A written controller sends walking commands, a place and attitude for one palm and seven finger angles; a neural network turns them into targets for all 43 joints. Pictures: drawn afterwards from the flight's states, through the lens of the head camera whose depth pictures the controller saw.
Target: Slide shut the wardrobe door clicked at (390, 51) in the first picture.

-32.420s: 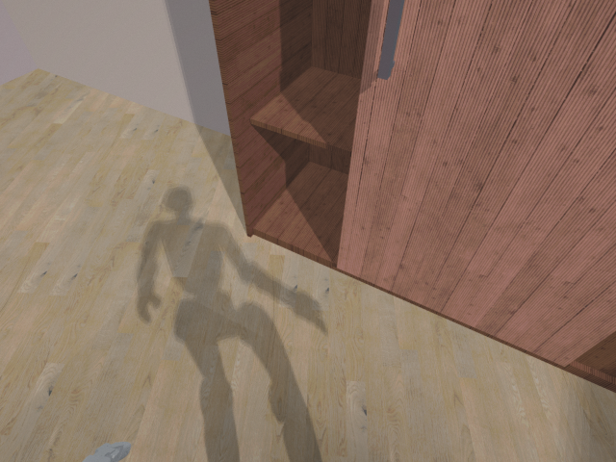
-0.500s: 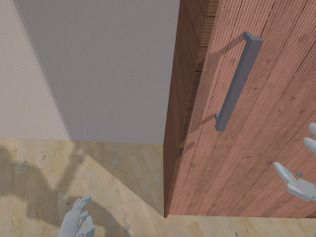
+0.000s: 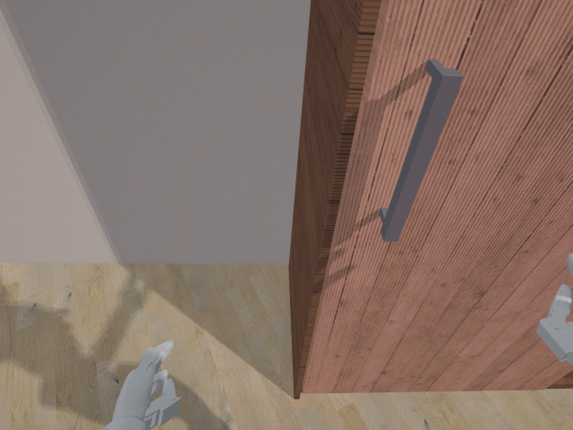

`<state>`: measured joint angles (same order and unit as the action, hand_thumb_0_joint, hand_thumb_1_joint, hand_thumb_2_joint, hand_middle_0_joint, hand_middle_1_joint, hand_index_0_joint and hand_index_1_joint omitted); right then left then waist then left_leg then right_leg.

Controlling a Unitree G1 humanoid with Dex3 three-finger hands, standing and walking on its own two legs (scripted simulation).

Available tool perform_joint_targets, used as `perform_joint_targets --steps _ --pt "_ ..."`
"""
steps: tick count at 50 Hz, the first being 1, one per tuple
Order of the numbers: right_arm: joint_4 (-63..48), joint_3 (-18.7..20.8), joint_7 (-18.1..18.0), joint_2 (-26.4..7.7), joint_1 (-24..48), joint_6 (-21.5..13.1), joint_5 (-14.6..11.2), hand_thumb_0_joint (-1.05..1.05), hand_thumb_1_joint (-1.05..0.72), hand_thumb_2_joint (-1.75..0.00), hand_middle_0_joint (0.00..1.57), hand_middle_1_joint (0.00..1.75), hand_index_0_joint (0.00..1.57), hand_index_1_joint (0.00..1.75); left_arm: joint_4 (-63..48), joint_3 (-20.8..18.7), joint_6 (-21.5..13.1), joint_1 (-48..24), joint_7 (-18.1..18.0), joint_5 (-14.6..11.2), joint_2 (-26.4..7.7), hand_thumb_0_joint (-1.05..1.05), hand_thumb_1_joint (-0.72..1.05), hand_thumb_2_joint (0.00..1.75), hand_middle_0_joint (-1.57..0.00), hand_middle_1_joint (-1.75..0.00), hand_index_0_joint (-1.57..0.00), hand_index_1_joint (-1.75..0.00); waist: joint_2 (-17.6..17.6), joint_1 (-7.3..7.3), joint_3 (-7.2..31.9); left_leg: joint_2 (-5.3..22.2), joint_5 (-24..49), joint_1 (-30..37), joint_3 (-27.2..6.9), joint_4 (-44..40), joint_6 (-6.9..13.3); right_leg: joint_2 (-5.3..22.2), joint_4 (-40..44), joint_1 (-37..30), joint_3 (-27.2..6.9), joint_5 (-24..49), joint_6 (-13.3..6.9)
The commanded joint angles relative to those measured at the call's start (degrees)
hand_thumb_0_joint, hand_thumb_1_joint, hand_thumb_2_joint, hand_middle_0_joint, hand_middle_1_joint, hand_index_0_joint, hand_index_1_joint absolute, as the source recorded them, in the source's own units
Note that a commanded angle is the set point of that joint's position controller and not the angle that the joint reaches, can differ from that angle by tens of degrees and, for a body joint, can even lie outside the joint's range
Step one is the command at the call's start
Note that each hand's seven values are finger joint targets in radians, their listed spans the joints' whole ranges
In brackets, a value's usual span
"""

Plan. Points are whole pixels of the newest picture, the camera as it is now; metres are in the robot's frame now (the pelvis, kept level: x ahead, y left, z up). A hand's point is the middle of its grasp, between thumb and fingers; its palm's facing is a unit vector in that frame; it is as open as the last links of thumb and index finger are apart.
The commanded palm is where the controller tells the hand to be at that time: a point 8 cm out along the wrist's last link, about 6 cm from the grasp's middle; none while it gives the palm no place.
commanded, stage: draw the hand back to the body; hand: right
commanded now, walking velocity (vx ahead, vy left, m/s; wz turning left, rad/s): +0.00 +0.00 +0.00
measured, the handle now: (408, 161) +0.39 -0.17 +0.22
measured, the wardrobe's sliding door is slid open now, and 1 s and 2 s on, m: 0.00 0.00 0.00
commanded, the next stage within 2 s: step back with the hand held close in 0.06 s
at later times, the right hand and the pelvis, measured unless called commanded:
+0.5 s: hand (550, 340) +0.17 -0.27 +0.15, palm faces +0.36 +0.81 -0.47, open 7.4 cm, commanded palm +0.11 -0.31 +0.18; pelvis -0.04 -0.01 +0.00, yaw +2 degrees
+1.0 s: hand out of the picture +0.08 -0.29 +0.17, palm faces +0.49 +0.76 -0.42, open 7.4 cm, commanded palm +0.01 -0.33 +0.18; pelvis -0.12 -0.02 -0.02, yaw -2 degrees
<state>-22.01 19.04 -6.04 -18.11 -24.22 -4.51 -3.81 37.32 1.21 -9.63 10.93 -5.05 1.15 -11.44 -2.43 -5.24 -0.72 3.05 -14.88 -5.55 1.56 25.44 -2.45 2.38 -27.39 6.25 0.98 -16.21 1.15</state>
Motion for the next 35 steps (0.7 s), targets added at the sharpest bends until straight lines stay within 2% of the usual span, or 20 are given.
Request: perform_joint_targets --steps 1,2,4,5,8,9,10,11,12,13,16,18,22,24,26,29,33,34,35 --pt "-11.94 6.16 -0.99 -10.74 5.34 -3.66 -0.06 0.0 -0.9 -0.9 0.2 0.3 0.2 0.3 -9.27 -2.5 -2.85 -6.87 -0.4 -0.19 -6.52 0.0 0.9 0.9 -0.2 -0.3 -0.2 -0.3 -0.81 0.55 3.76 -2.5 12.86 0.53 1.65 -3.18 2.73 -1.55 4.51 0.42 1.62 14.59 -1.62" --pt "-11.07 6.25 -0.94 -10.76 5.14 -3.55 -0.12 0.0 -0.9 -0.9 0.2 0.3 0.2 0.3 -9.24 -2.54 -2.68 -6.98 -0.42 -0.25 -6.54 0.0 0.9 0.9 -0.2 -0.3 -0.2 -0.3 0.53 0.5 3.47 -2.54 12.35 0.38 1.66 -3.32 2.63 -1.49 4.64 0.64 1.62 14.21 -1.62" --pt "-11.13 6.29 -0.87 -10.99 5.77 -3.46 -0.14 0.0 -0.9 -0.9 0.2 0.3 0.2 0.3 -9.33 -2.66 -2.41 -7.01 -0.59 -0.3 -6.55 0.0 0.9 0.9 -0.2 -0.3 -0.2 -0.3 0.25 0.6 3.35 -2.53 11.45 0.43 1.47 -3.94 2.6 -1.63 4.73 0.48 1.92 13.32 -1.71" --pt "-11.42 6.13 -0.82 -10.84 5.93 -3.57 -0.09 0.0 -0.9 -0.9 0.2 0.3 0.2 0.3 -9.38 -2.55 -2.46 -7.15 -0.52 -0.27 -6.5 0.0 0.9 0.9 -0.2 -0.3 -0.2 -0.3 -0.91 0.6 2.78 -2.52 11.19 0.09 1.39 -4.15 2.59 -1.58 4.76 0.57 1.95 13.13 -1.68" --pt "-12.28 6.66 -1.03 -11.41 5.73 -4.0 0.06 0.0 -0.9 -0.9 0.2 0.3 0.2 0.3 -9.2 -2.68 -2.9 -7.03 -0.56 -0.13 -6.49 0.0 0.9 0.9 -0.2 -0.3 -0.2 -0.3 -1.82 0.46 4.33 -2.53 11.58 0.71 1.51 -4.01 2.61 -1.77 4.87 -0.18 1.88 13.46 -1.7" --pt "-11.86 8.59 -1.38 -13.61 8.39 -3.99 0.08 0.0 -0.9 -0.9 0.2 0.3 0.2 0.3 -8.75 -2.75 -2.73 -7.0 -0.76 -0.29 -6.67 0.0 0.9 0.9 -0.2 -0.3 -0.2 -0.3 -0.81 0.55 3.92 -2.74 11.1 0.93 1.39 -4.43 2.72 -1.78 4.91 0.17 1.85 13.14 -1.56" --pt "-16.99 14.8 -1.72 -19.95 16.14 -7.13 0.41 0.0 -0.9 -0.9 0.2 0.3 0.2 0.3 -10.74 -2.36 -1.45 -7.09 -0.06 -0.34 -7.8 0.0 0.9 0.9 -0.2 -0.3 -0.2 -0.3 0.07 2.94 -2.15 -0.01 14.66 -6.3 -3.78 -8.92 2.57 -1.25 2.89 4.75 2.52 8.68 -2.65" --pt "-10.87 11.47 -1.21 -15.39 9.92 -7.76 0.67 0.0 -0.9 -0.9 0.2 0.3 0.2 0.3 -9.0 -2.22 -0.52 -6.68 0.07 -0.16 -6.68 0.0 0.9 0.9 -0.2 -0.3 -0.2 -0.3 3.11 3.5 -1.32 1.29 14.78 -7.24 -4.17 -9.36 2.85 -1.68 1.36 4.23 1.79 7.72 -2.71" --pt "-9.24 9.43 -0.85 -12.91 6.04 -7.98 0.98 0.0 -0.9 -0.9 0.2 0.3 0.2 0.3 -9.48 -2.5 0.34 -6.63 0.41 0.03 -6.9 0.0 0.9 0.9 -0.2 -0.3 -0.2 -0.3 3.96 3.49 -0.54 1.67 15.6 -7.54 -4.32 -9.13 3.0 -1.5 0.76 4.04 1.95 8.52 -2.63" --pt "-9.65 8.7 -0.72 -12.12 4.23 -8.43 1.07 0.0 -0.9 -0.9 0.2 0.3 0.2 0.3 -10.16 -2.88 0.97 -6.53 0.63 0.05 -7.22 0.0 0.9 0.9 -0.2 -0.3 -0.2 -0.3 3.22 3.48 1.53 1.95 16.56 -6.89 -4.08 -8.23 2.9 -1.23 0.7 3.72 2.01 9.83 -2.64" --pt "-11.08 9.29 -0.93 -12.18 -0.33 -9.47 1.01 0.0 -0.9 -0.9 0.2 0.3 0.2 0.3 -11.86 -3.67 2.67 -5.98 0.7 -0.03 -7.64 0.0 0.9 0.9 -0.2 -0.3 -0.2 -0.3 0.19 3.34 7.44 1.2 22.32 -3.52 -1.91 -4.1 2.09 0.04 1.75 2.63 2.04 17.98 -2.47" --pt "-12.39 10.19 -1.24 -13.0 -1.94 -9.66 0.82 0.0 -0.9 -0.9 0.2 0.3 0.2 0.3 -13.01 -3.96 3.63 -5.81 0.63 -0.31 -7.75 0.0 0.9 0.9 -0.2 -0.3 -0.2 -0.3 0.78 3.35 9.23 0.37 21.97 -2.92 -1.09 -2.52 1.5 0.76 2.54 3.01 1.68 20.53 -2.37" --pt "-14.29 12.1 -1.87 -14.59 -4.31 -9.9 0.58 0.0 -0.9 -0.9 0.2 0.3 0.2 0.3 -14.28 -4.16 4.84 -5.85 0.06 -0.63 -7.6 0.0 0.9 0.9 -0.2 -0.3 -0.2 -0.3 1.53 3.36 9.68 -0.31 20.82 -2.37 -0.9 -0.95 1.04 1.34 3.12 6.28 1.15 19.49 -2.44" --pt "-16.7 13.02 -2.2 -15.8 -3.94 -10.29 0.61 0.0 -0.9 -0.9 0.2 0.3 0.2 0.3 -14.65 -4.28 4.96 -5.97 -0.21 -0.72 -7.81 0.0 0.9 0.9 -0.2 -0.3 -0.2 -0.3 -0.18 3.43 10.23 -0.54 20.51 -1.39 -0.96 0.12 0.97 1.51 3.46 8.29 0.54 18.13 -2.55" --pt "-17.68 13.27 -2.5 -15.57 -4.94 -10.8 0.64 0.0 -0.9 -0.9 0.2 0.3 0.2 0.3 -14.99 -4.23 4.59 -5.7 -0.35 -0.76 -7.67 0.0 0.9 0.9 -0.2 -0.3 -0.2 -0.3 -2.36 3.37 10.19 -1.02 18.46 -0.71 -0.86 1.75 0.77 2.01 4.4 10.91 0.08 14.92 -2.88" --pt "-17.96 13.73 -2.77 -15.54 -5.09 -11.36 0.94 0.0 -0.9 -0.9 0.2 0.3 0.2 0.3 -15.05 -4.28 3.76 -5.62 -0.55 -0.78 -8.18 0.0 0.9 0.9 -0.2 -0.3 -0.2 -0.3 -4.85 3.31 8.32 -1.84 14.3 1.54 -1.05 4.64 0.7 3.02 6.47 18.63 -1.48 5.43 -3.8" --pt "-16.99 13.35 -2.98 -14.26 -3.73 -12.76 1.78 0.0 -0.9 -0.9 0.2 0.3 0.2 0.3 -14.63 -4.27 1.94 -4.22 -0.32 -1.01 -8.4 0.0 0.9 0.9 -0.2 -0.3 -0.2 -0.3 -3.5 3.95 5.4 -1.38 5.74 1.03 -3.06 5.22 1.03 3.14 6.75 27.94 -2.78 -13.25 -4.81" --pt "-17.6 13.77 -3.03 -14.92 -2.98 -13.16 1.95 0.0 -0.9 -0.9 0.2 0.3 0.2 0.3 -14.42 -4.42 1.55 -4.25 -0.51 -0.99 -8.59 0.0 0.9 0.9 -0.2 -0.3 -0.2 -0.3 -2.86 3.98 5.23 -1.28 3.86 0.17 -3.79 4.26 1.21 2.81 6.06 28.31 -2.96 -14.98 -4.81" --pt "-17.51 13.02 -3.06 -14.11 -2.53 -13.5 2.12 0.0 -0.9 -0.9 0.2 0.3 0.2 0.3 -14.19 -4.28 1.06 -3.79 -0.47 -0.98 -8.39 0.0 0.9 0.9 -0.2 -0.3 -0.2 -0.3 -2.06 4.25 4.6 -0.78 1.38 -1.98 -4.48 3.17 1.47 2.41 4.97 27.96 -2.84 -16.01 -4.69"
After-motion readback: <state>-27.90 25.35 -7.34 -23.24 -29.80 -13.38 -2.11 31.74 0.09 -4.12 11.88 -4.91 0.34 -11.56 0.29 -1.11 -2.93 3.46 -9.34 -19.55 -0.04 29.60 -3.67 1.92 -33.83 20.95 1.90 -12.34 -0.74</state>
